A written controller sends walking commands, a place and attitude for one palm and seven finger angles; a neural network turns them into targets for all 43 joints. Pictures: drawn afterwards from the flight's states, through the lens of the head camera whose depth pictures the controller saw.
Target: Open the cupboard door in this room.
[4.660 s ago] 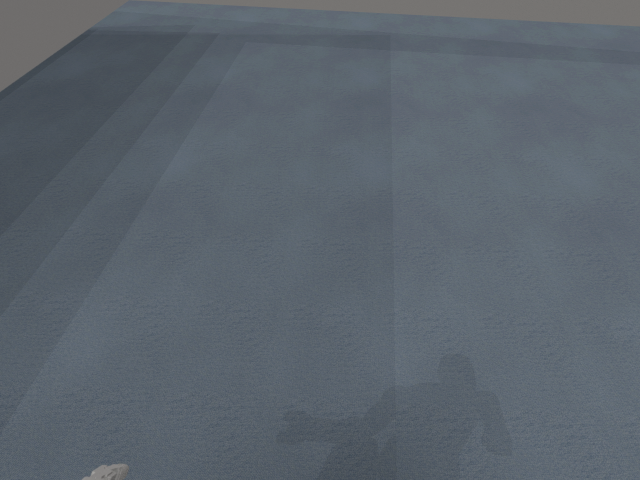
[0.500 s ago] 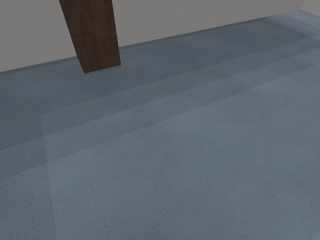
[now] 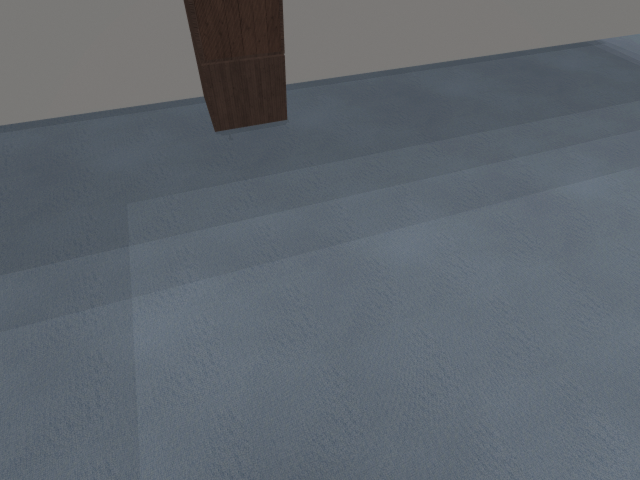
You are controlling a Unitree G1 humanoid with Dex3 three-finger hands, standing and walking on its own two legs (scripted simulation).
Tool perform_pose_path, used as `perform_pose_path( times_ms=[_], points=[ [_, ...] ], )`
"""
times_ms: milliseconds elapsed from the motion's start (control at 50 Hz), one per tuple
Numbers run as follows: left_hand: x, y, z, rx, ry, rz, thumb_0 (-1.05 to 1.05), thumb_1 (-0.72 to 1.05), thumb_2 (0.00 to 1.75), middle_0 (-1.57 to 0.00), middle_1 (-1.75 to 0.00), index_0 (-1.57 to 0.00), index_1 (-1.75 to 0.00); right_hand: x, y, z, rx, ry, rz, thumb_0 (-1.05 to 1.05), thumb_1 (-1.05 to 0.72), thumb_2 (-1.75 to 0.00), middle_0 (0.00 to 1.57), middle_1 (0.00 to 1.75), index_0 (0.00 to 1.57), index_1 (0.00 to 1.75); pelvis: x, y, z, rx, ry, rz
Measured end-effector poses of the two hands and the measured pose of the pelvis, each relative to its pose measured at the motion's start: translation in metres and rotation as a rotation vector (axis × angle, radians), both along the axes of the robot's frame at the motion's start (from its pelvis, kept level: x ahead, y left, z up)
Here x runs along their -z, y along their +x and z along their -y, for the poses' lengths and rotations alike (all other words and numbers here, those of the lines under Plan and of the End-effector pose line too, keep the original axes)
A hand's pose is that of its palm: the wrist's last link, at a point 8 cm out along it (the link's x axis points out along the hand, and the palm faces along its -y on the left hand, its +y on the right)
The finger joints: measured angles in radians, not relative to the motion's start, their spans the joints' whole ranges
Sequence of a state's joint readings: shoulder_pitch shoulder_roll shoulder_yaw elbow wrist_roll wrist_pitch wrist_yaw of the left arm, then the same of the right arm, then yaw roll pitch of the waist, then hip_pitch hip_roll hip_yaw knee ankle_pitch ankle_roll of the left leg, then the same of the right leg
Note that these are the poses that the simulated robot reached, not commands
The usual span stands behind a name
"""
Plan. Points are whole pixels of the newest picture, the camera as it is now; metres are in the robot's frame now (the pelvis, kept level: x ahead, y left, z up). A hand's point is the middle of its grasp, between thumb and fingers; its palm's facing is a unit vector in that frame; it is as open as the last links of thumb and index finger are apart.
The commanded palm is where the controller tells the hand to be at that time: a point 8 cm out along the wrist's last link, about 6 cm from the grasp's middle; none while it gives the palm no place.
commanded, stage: turn or walk to find it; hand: left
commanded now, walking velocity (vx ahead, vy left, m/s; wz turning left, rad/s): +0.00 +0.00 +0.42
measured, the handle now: out of the picture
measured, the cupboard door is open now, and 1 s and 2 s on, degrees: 0 0 0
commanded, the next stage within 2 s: stand and wait in 0.86 s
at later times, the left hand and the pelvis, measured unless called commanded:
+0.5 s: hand out of the picture -0.02 +0.23 -0.18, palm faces +0.21 -0.95 -0.24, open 7.3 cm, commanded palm none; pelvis -0.02 +0.02 -0.01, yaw +10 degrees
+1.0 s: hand out of the picture -0.06 +0.18 -0.16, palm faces +0.38 -0.89 -0.25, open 7.3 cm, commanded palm none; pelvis -0.04 -0.02 +0.00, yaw +22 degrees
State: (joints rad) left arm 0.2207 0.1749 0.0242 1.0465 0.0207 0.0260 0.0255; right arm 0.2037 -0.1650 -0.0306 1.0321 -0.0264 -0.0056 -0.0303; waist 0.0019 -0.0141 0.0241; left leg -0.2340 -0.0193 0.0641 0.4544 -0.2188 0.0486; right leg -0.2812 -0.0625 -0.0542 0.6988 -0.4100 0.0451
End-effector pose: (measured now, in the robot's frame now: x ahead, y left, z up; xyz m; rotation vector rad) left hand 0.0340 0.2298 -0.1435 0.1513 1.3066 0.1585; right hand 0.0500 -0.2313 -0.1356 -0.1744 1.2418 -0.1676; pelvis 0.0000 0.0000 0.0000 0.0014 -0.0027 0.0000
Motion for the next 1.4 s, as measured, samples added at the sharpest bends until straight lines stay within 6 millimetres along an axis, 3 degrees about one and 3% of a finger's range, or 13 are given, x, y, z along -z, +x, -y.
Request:
perform_pose_path(
  times_ms=[100, 200, 400, 580, 680, 740, 920, 1020, 1120, 1180, 1300, 1400],
  points=[
    [-0.002, -0.012, 0.012, -0.021, 0.024, -0.001, 0.0, 0.92, 0.9, -0.2, -0.3, -0.2, -0.3, 0.013, 0.005, 0.006, 0.002, 0.043, -0.004, 0.0, -0.92, -0.89, 0.2, 0.3, 0.2, 0.3, 0.005, 0.001, 0.01, -0.021, 0.011, 0.01],
    [-0.001, -0.03, 0.012, -0.072, 0.02, -0.008, 0.0, 0.92, 0.9, -0.2, -0.3, -0.2, -0.3, 0.013, 0.007, 0.013, -0.039, 0.029, -0.055, 0.0, -0.92, -0.89, 0.2, 0.3, 0.2, 0.3, 0.005, -0.001, 0.011, -0.064, 0.006, 0.011],
    [0.02, -0.069, -0.025, -0.177, 0.005, -0.066, 0.0, 0.91, 0.9, -0.2, -0.3, -0.21, -0.3, 0.005, 0.029, -0.004, -0.147, -0.049, -0.026, 0.0, -0.92, -0.89, 0.19, 0.3, 0.2, 0.3, 0.015, -0.013, -0.015, -0.144, 0.007, 0.018],
    [-0.008, -0.051, -0.046, -0.195, 0.061, 0.032, 0.0, 0.91, 0.9, -0.2, -0.3, -0.2, -0.3, -0.002, 0.031, -0.016, -0.199, -0.018, -0.01, 0.0, -0.91, -0.89, 0.2, 0.3, 0.2, 0.3, 0.001, -0.023, -0.013, -0.206, -0.012, -0.002],
    [-0.02, -0.038, -0.036, -0.208, 0.095, 0.115, 0.0, 0.91, 0.9, -0.2, -0.3, -0.2, -0.3, 0.007, 0.032, -0.006, -0.225, 0.014, -0.016, 0.0, -0.91, -0.89, 0.2, 0.3, 0.2, 0.3, 0.003, -0.027, 0.001, -0.251, -0.003, -0.006],
    [-0.022, -0.039, -0.024, -0.221, 0.121, 0.156, 0.0, 0.91, 0.9, -0.2, -0.3, -0.2, -0.3, 0.019, 0.035, 0.005, -0.241, 0.036, -0.018, 0.0, -0.91, -0.89, 0.2, 0.3, 0.2, 0.3, 0.01, -0.028, 0.014, -0.277, 0.012, -0.009],
    [-0.025, -0.089, 0.007, -0.315, 0.096, 0.096, 0.0, 0.91, 0.9, -0.2, -0.3, -0.21, -0.3, 0.012, 0.051, 0.017, -0.321, 0.015, -0.048, 0.01, -0.91, -0.89, 0.19, 0.3, 0.2, 0.3, 0.001, -0.033, 0.022, -0.368, 0.028, 0.006],
    [-0.013, -0.125, 0.011, -0.371, 0.054, 0.034, 0.0, 0.91, 0.9, -0.2, -0.3, -0.21, -0.3, 0.006, 0.062, 0.002, -0.379, -0.018, -0.055, 0.01, -0.91, -0.9, 0.19, 0.3, 0.2, 0.3, 0.002, -0.038, 0.014, -0.394, 0.027, -0.001],
    [0.012, -0.17, 0.003, -0.44, 0.007, -0.056, 0.0, 0.91, 0.9, -0.2, -0.3, -0.21, -0.3, 0.005, 0.072, -0.03, -0.441, -0.043, -0.001, 0.01, -0.91, -0.9, 0.19, 0.3, 0.2, 0.3, 0.013, -0.045, -0.004, -0.41, 0.004, 0.001],
    [0.014, -0.187, 0.0, -0.454, -0.005, -0.116, 0.0, 0.91, 0.9, -0.2, -0.3, -0.2, -0.3, -0.002, 0.071, -0.049, -0.457, -0.031, 0.024, 0.0, -0.91, -0.89, 0.19, 0.3, 0.2, 0.3, 0.009, -0.047, -0.008, -0.397, 0.015, 0.01],
    [0.004, -0.193, 0.001, -0.451, -0.004, -0.125, 0.0, 0.91, 0.9, -0.2, -0.3, -0.2, -0.3, 0.002, 0.063, -0.071, -0.461, 0.026, 0.025, 0.0, -0.91, -0.89, 0.2, 0.3, 0.2, 0.3, 0.003, -0.049, -0.011, -0.397, 0.014, 0.017],
    [0.0, -0.188, 0.012, -0.427, -0.001, -0.112, 0.0, 0.91, 0.9, -0.2, -0.3, -0.2, -0.3, 0.01, 0.058, -0.067, -0.416, 0.056, 0.024, -0.01, -0.93, -0.89, 0.2, 0.3, 0.2, 0.3, 0.003, -0.047, -0.011, -0.391, 0.018, 0.024]
  ],
)
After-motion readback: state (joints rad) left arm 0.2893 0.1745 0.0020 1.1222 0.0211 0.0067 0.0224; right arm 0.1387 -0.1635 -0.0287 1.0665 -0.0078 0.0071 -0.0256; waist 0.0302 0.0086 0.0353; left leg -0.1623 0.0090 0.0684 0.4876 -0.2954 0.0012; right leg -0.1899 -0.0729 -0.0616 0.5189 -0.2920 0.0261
